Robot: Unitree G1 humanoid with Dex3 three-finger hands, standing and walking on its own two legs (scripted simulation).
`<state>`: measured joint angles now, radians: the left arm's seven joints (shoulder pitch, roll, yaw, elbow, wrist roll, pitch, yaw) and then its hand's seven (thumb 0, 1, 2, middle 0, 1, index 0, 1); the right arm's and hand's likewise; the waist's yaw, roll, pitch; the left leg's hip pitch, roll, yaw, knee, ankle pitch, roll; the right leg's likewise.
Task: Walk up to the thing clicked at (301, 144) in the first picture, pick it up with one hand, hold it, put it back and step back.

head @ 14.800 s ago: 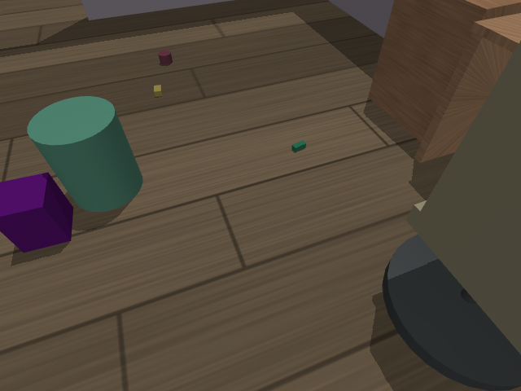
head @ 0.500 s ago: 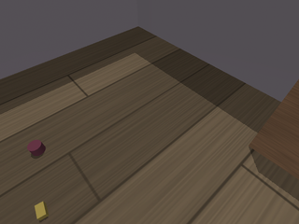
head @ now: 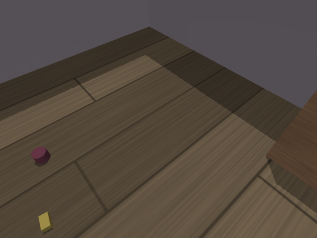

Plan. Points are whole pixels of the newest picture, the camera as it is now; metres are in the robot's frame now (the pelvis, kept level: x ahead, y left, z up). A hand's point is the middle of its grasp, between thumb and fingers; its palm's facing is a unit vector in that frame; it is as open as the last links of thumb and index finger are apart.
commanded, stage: stand
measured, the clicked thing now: out of the picture +0.09 -0.42 -0.77
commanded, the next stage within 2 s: walk up in 0.86 s
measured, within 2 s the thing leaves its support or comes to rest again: neither
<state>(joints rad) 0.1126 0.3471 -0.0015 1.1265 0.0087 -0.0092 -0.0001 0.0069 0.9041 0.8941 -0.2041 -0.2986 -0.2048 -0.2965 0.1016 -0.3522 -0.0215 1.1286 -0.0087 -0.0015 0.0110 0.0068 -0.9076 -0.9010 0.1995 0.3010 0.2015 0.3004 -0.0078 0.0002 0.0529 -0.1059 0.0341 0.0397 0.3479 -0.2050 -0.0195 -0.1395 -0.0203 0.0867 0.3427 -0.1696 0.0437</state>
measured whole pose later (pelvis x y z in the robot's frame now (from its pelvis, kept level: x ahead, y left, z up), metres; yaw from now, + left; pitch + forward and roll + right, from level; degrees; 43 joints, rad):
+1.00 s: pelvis +0.02 -0.01 +0.00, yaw -2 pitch -1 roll +0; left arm 0.18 0.40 0.05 1.08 0.04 0.00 -0.07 0.01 0.90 0.89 -0.21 -0.30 -0.21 -0.30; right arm 0.19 -0.37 -0.09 1.05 -0.03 -0.05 0.06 0.01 -0.90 -0.90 0.20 0.30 0.21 0.30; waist -0.01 0.01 0.01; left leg -0.09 0.05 0.07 0.35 -0.32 0.04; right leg -0.35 -0.03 0.01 0.75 -0.43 0.00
